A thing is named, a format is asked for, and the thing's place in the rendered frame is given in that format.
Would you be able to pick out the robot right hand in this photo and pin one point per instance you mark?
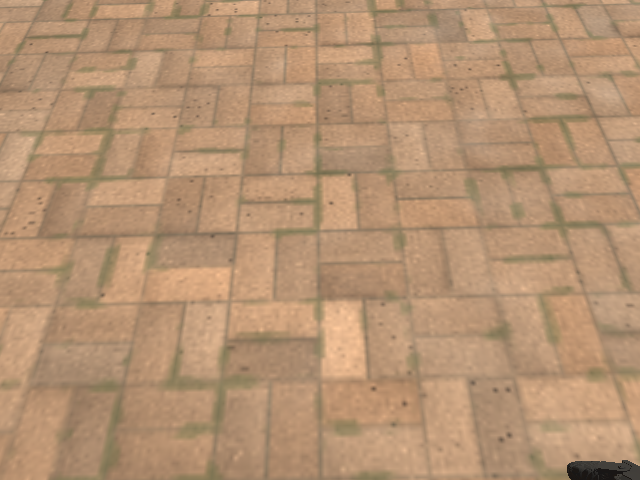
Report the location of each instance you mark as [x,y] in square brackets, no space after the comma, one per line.
[596,470]

